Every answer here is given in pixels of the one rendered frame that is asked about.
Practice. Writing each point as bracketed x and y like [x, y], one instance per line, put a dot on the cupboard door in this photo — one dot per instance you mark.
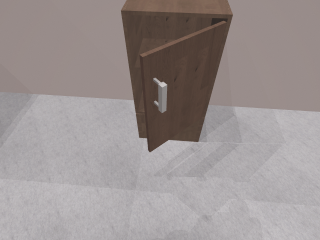
[187, 66]

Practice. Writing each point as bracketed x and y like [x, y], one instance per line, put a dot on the handle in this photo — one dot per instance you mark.
[162, 96]

